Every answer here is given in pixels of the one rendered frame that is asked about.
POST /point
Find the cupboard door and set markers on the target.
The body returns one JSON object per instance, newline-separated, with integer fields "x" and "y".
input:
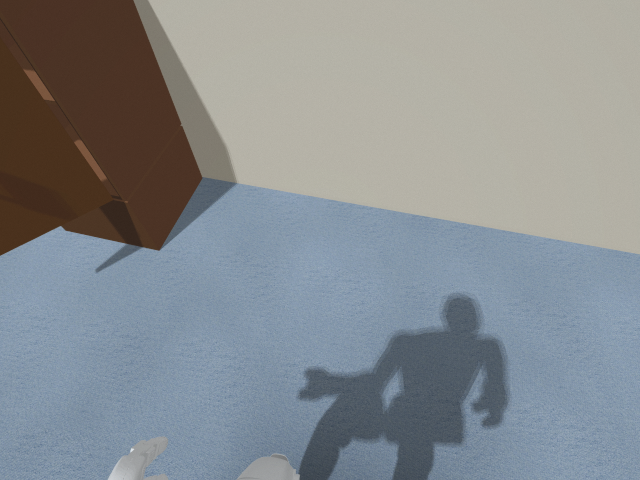
{"x": 45, "y": 181}

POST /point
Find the robot left hand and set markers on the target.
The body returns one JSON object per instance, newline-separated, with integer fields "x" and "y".
{"x": 132, "y": 467}

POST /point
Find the robot left shin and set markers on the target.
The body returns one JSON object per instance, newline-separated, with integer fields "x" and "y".
{"x": 280, "y": 456}

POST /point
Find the left robot thigh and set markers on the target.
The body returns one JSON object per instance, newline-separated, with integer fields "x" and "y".
{"x": 269, "y": 468}

